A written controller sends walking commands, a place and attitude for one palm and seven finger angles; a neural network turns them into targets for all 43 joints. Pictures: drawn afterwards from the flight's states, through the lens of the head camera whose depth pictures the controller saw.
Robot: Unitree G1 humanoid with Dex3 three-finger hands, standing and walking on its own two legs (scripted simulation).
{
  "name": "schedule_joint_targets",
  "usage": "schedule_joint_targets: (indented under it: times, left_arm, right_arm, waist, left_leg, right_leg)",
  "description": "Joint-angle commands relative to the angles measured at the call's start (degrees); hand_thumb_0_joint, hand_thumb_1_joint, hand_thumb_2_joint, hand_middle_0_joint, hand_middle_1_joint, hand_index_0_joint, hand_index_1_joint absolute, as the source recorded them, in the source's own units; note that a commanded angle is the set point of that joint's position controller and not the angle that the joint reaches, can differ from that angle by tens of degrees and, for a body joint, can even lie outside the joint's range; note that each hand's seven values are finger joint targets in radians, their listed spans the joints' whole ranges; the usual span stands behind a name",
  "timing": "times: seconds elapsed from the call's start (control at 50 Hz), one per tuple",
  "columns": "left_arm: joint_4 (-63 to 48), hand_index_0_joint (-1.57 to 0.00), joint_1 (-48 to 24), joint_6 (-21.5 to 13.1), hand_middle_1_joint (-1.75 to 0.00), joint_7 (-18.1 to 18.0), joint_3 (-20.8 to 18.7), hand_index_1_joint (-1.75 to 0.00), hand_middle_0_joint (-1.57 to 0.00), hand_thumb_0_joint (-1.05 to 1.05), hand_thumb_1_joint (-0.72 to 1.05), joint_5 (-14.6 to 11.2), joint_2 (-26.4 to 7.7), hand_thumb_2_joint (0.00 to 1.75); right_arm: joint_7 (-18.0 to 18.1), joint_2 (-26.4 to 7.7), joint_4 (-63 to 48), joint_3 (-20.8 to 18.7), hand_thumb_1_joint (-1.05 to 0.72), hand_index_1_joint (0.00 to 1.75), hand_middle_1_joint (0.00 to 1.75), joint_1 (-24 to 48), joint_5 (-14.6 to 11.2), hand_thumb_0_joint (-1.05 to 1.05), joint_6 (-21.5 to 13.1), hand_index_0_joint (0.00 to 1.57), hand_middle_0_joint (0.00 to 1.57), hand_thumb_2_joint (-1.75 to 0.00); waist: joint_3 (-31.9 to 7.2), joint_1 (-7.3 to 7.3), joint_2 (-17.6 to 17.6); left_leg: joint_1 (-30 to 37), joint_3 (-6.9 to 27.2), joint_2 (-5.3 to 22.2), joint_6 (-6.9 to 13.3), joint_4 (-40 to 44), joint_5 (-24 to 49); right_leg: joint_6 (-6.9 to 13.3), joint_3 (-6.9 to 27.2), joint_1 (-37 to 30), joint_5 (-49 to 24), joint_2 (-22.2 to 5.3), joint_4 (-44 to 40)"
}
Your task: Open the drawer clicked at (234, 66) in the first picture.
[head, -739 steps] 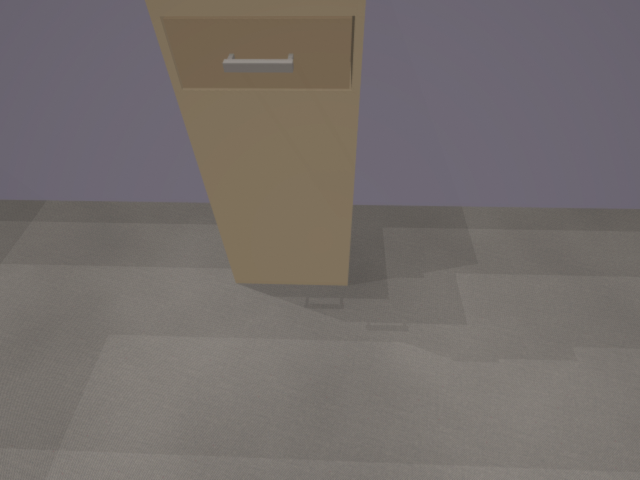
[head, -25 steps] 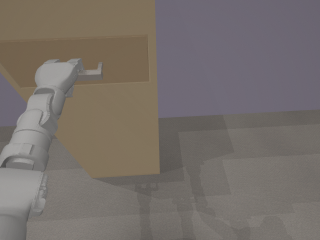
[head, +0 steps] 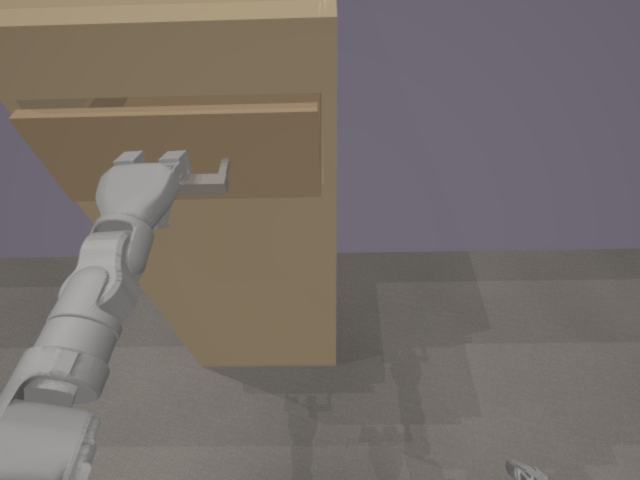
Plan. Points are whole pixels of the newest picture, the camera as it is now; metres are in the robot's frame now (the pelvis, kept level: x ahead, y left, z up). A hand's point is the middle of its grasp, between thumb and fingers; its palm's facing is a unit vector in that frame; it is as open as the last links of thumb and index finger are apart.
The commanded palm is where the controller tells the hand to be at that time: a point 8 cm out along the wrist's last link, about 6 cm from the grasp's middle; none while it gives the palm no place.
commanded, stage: pull the drawer open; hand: left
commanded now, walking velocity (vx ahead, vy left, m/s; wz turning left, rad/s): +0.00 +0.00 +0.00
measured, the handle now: (175, 175) +0.48 +0.21 +0.12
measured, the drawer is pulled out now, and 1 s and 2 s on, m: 0.03 0.15 0.30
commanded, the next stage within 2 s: open the thumb to release the handle in 1.86 s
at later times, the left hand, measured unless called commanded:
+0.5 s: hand (157, 222) +0.41 +0.23 +0.10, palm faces +0.00 -0.02 -1.00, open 5.5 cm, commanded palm +0.37 +0.23 +0.15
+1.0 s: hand (135, 293) +0.31 +0.22 +0.10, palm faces +0.05 -0.09 -0.99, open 5.6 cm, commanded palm +0.26 +0.23 +0.15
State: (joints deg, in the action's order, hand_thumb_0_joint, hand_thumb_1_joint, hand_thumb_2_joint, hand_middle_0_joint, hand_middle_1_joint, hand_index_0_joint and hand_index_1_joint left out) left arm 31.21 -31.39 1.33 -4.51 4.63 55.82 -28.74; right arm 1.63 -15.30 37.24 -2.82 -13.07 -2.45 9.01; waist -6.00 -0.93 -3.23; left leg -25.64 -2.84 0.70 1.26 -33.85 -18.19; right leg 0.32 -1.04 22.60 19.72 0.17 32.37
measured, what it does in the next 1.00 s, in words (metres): stands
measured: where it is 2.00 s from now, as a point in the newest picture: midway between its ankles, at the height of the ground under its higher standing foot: outside the picture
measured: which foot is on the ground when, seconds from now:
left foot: down 0.00-1.00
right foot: down 0.00-1.00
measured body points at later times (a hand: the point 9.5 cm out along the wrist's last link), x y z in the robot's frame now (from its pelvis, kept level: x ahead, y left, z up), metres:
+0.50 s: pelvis -0.01 -0.01 +0.00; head +0.03 -0.04 +0.45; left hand +0.41 +0.23 +0.15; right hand +0.06 -0.28 -0.14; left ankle -0.02 +0.10 -0.73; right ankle -0.05 -0.12 -0.73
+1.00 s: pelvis +0.01 +0.00 +0.01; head +0.02 -0.04 +0.45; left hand +0.30 +0.23 +0.15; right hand +0.22 -0.23 -0.09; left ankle -0.02 +0.11 -0.73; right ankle -0.05 -0.12 -0.73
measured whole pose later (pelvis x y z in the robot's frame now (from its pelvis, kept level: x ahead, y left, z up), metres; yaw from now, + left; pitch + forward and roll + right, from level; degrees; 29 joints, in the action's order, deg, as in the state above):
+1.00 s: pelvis +0.01 +0.00 +0.01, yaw +0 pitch +5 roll +0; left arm -2.9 -0.2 6.1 -2.7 3.5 52.4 -27.0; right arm 0.5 -14.3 33.4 -0.4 -4.5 -1.5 7.3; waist -4.9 2.9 -4.6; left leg -17.7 -3.2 0.1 1.0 -29.8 -17.4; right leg 0.4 -0.6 15.4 19.6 -0.2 29.8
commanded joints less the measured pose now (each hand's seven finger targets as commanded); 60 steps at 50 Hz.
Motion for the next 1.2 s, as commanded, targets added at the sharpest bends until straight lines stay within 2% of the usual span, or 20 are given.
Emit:
schedule_joint_targets:
  times: [0.0,0.06,0.12,0.16,0.26,0.28,0.32,0.42,0.44,0.54,0.62,0.74,0.86,0.94,0.96,1.04,1.06,1.1,1.12,1.18]
  left_arm:
    - [-7.1,-0.4,-28.7,1.3,-1.35,-1.2,-5.4,-1.35,-0.4,0.0,0.9,1.4,-14.9,0.9]
    - [-6.9,-0.4,-31.6,0.3,-1.35,-0.6,-2.7,-1.35,-0.4,0.0,0.9,0.7,-11.4,0.9]
    - [-3.9,-0.4,-31.7,-1.0,-1.35,0.2,-4.5,-1.35,-0.4,0.0,0.9,0.4,-13.3,0.9]
    - [-4.9,-0.4,-33.2,-2.5,-1.35,0.4,-3.9,-1.35,-0.4,0.0,0.9,0.1,-12.5,0.9]
    - [-1.4,-0.4,-33.0,-4.6,-1.35,0.3,-2.8,-1.35,-0.4,0.0,0.9,0.2,-11.0,0.9]
    - [-1.2,-0.4,-33.3,-5.0,-1.35,0.0,-3.8,-1.35,-0.4,0.0,0.9,0.5,-12.1,0.9]
    - [-4.1,-0.4,-28.9,-5.7,-1.35,-0.3,-3.9,-1.35,-0.4,0.0,0.9,0.4,-11.4,0.9]
    - [-9.1,-0.4,-19.4,-5.2,-1.35,-0.7,-3.8,-1.35,-0.4,0.0,0.9,-1.1,-9.7,0.9]
    - [-10.7,-0.4,-18.0,-5.0,-1.35,-1.0,-5.3,-1.35,-0.4,0.0,0.9,-1.2,-11.1,0.9]
    - [-17.7,-0.4,-6.6,-2.4,-1.35,-1.2,-6.9,-1.35,-0.4,0.0,0.9,-2.5,-11.6,0.9]
    - [-23.7,-0.4,0.5,-0.1,-1.35,-1.3,-8.1,-1.35,-0.4,0.0,0.9,-2.9,-12.3,0.9]
    - [-32.9,-0.4,9.7,3.3,-1.35,-0.8,-8.5,-1.35,-0.4,0.0,0.9,-3.6,-11.3,0.9]
    - [-41.1,-0.4,19.6,5.2,-1.35,0.1,-8.1,-1.35,-0.4,0.0,0.9,-4.1,-9.0,0.9]
    - [-45.0,-0.4,25.2,5.8,-1.35,0.2,-10.4,-1.35,-0.4,0.0,0.9,-3.9,-10.4,0.9]
    - [-46.2,-0.4,25.9,5.8,-1.35,0.2,-9.5,-1.35,-0.4,0.0,0.9,-3.8,-9.4,0.9]
    - [-50.9,-0.4,32.6,5.4,-1.35,0.1,-11.1,-1.35,-0.4,0.0,0.9,-4.2,-9.9,0.9]
    - [-52.6,-0.4,32.8,5.3,-1.35,0.1,-9.4,-1.35,-0.4,0.0,0.9,-4.1,-8.3,0.9]
    - [-54.8,-0.4,34.0,4.8,-1.35,-0.2,-11.6,-1.35,-0.4,0.0,0.9,-4.4,-10.4,0.9]
    - [-56.4,-0.4,35.4,4.7,-1.35,-0.4,-10.6,-1.35,-0.4,0.0,0.9,-4.1,-8.8,0.9]
    - [-60.0,-0.4,44.4,3.7,-1.35,-1.1,-12.9,-1.35,-0.4,0.0,0.9,-4.9,-9.4,0.9]
  right_arm:
    - [1.5,-8.2,-4.4,-2.4,-0.9,0.3,0.3,-1.3,0.3,0.0,-1.7,0.2,0.2,-0.9]
    - [1.4,-7.4,-4.5,-2.3,-0.9,0.3,0.3,-1.0,0.4,0.0,-1.7,0.2,0.2,-0.9]
    - [1.9,-7.5,-4.6,-2.1,-0.9,0.3,0.3,-1.0,0.5,0.0,-1.4,0.2,0.2,-0.9]
    - [2.1,-7.3,-4.8,-2.1,-0.9,0.3,0.3,-1.1,0.6,0.0,-1.5,0.2,0.2,-0.9]
    - [2.1,-7.1,-4.9,-2.0,-0.9,0.3,0.3,-1.5,0.6,0.0,-1.5,0.2,0.2,-0.9]
    - [2.1,-7.2,-4.7,-2.2,-0.9,0.3,0.3,-1.9,0.7,0.0,-1.6,0.2,0.2,-0.9]
    - [1.7,-6.9,-5.8,-2.5,-0.9,0.3,0.3,-1.4,0.8,0.0,-1.6,0.2,0.2,-0.9]
    - [1.1,-7.1,-7.1,-2.7,-0.9,0.3,0.3,-0.2,0.4,0.0,-1.7,0.2,0.2,-0.9]
    - [1.1,-7.2,-7.1,-2.8,-0.9,0.3,0.3,0.0,0.5,0.0,-1.7,0.2,0.2,-0.9]
    - [0.5,-7.3,-8.3,-2.6,-0.9,0.3,0.3,2.4,0.1,0.0,-2.2,0.2,0.2,-0.9]
    - [0.4,-7.0,-9.2,-2.0,-0.9,0.3,0.3,5.1,-0.2,0.0,-2.8,0.2,0.2,-0.9]
    - [0.0,-6.5,-10.5,-1.2,-0.9,0.3,0.3,8.5,0.0,0.0,-3.7,0.2,0.2,-0.9]
    - [-0.4,-5.8,-11.3,0.0,-0.9,0.3,0.3,12.0,0.4,0.0,-4.2,0.2,0.2,-0.9]
    - [-0.5,-5.2,-11.3,0.6,-0.9,0.3,0.3,13.3,0.8,0.0,-4.1,0.2,0.2,-0.9]
    - [-0.5,-5.2,-11.5,0.9,-0.9,0.3,0.3,13.6,1.0,0.0,-4.0,0.2,0.2,-0.9]
    - [-0.9,-4.4,-11.5,1.4,-0.9,0.3,0.3,14.7,1.4,0.0,-4.2,0.2,0.2,-0.9]
    - [-1.0,-4.4,-11.6,1.6,-0.9,0.3,0.3,15.4,1.5,0.0,-4.2,0.2,0.2,-0.9]
    - [-1.0,-4.6,-11.3,1.7,-0.9,0.3,0.3,15.7,1.7,0.0,-4.3,0.2,0.2,-0.9]
    - [-1.2,-4.0,-11.8,1.9,-0.9,0.3,0.3,16.1,2.0,0.0,-4.5,0.2,0.2,-0.9]
    - [-1.4,-4.1,-12.3,1.9,-0.9,0.3,0.3,16.3,2.2,0.0,-4.9,0.2,0.2,-0.9]
  waist:
    - [-19.9,-1.45,-0.2]
    - [-20.9,-1.73,-1.0]
    - [-20.4,-1.7,2.7]
    - [-21.0,-1.69,2.3]
    - [-18.1,-1.84,2.7]
    - [-18.3,-1.75,2.1]
    - [-21.1,-0.29,0.7]
    - [-20.7,0.78,2.4]
    - [-21.3,1.31,2.5]
    - [-18.9,2.36,3.6]
    - [-16.4,3.26,1.8]
    - [-15.7,4.37,0.3]
    - [-13.6,5.08,1.5]
    - [-12.3,5.64,2.7]
    - [-12.1,5.7,2.8]
    - [-11.3,6.38,0.6]
    - [-10.8,6.24,0.1]
    - [-10.9,6.31,-0.5]
    - [-11.4,6.76,-0.4]
    - [-11.3,7.49,1.4]
  left_leg:
    - [16.4,1.4,-1.0,1.4,-0.5,32.3]
    - [17.5,1.7,-1.3,1.4,-1.3,32.9]
    - [15.0,1.4,-1.7,1.6,-1.5,29.9]
    - [14.9,1.5,-1.8,1.7,-1.7,30.0]
    - [12.3,1.4,-2.2,1.7,-1.5,25.2]
    - [12.2,1.5,-2.0,1.6,-1.4,24.8]
    - [12.8,1.3,-2.2,1.7,-1.2,25.5]
    - [12.0,1.1,-1.9,1.8,-0.3,25.6]
    - [12.5,1.1,-1.7,1.9,-0.1,26.2]
    - [12.4,0.8,-1.5,2.0,1.1,27.6]
    - [12.7,0.7,-1.4,1.8,2.4,27.6]
    - [16.3,1.3,-0.8,1.3,3.0,32.1]
    - [17.9,1.3,-0.7,0.9,3.5,36.0]
    - [18.1,1.2,-0.9,0.6,3.7,36.1]
    - [18.1,1.2,-1.0,0.6,3.9,36.0]
    - [18.8,1.0,-1.2,0.4,3.9,36.9]
    - [19.0,0.9,-1.3,0.4,3.9,36.3]
    - [19.3,1.0,-1.2,0.1,4.0,35.5]
    - [19.2,1.1,-1.3,0.3,3.9,35.4]
    - [18.7,0.8,-1.5,0.3,3.7,35.6]
  right_leg:
    - [1.6,-0.4,-2.8,-25.0,2.6,-1.2]
    - [1.5,-0.5,-1.9,-25.8,2.4,-0.6]
    - [1.3,-0.2,-3.6,-26.9,2.1,-0.5]
    - [1.3,-0.2,-3.6,-27.6,2.0,-0.2]
    - [1.3,-0.1,-2.4,-24.8,1.9,-0.5]
    - [1.5,-0.2,-2.0,-24.1,2.0,-0.3]
    - [1.6,0.3,-4.0,-24.6,2.0,-0.3]
    - [1.6,0.2,-6.1,-25.2,2.1,-0.6]
    - [1.6,0.3,-6.7,-25.6,2.2,-0.5]
    - [1.2,0.3,-9.0,-27.3,2.2,-1.3]
    - [1.3,0.2,-10.0,-26.3,2.1,-1.7]
    - [1.1,-0.3,-10.3,-25.9,2.0,-2.2]
    - [0.6,-0.8,-11.3,-28.5,1.7,-2.6]
    - [0.5,-0.8,-12.5,-29.7,1.7,-3.1]
    - [0.4,-0.9,-12.5,-29.9,1.6,-3.2]
    - [0.5,-0.8,-13.8,-31.5,1.5,-3.6]
    - [0.5,-0.9,-13.2,-31.3,1.4,-3.7]
    - [0.7,-0.6,-13.8,-30.9,1.4,-4.1]
    - [0.6,-0.9,-13.9,-30.9,1.1,-3.7]
    - [0.2,-0.7,-15.4,-34.5,0.9,-3.4]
